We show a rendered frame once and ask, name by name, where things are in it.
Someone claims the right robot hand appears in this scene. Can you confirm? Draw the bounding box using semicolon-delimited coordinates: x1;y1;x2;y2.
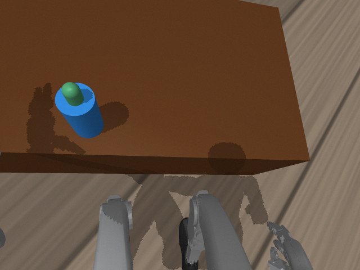
267;221;313;270

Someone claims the bottle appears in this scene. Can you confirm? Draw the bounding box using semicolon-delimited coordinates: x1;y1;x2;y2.
55;82;104;138

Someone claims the right robot foot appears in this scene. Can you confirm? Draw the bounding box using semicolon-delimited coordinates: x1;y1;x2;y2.
179;218;198;270

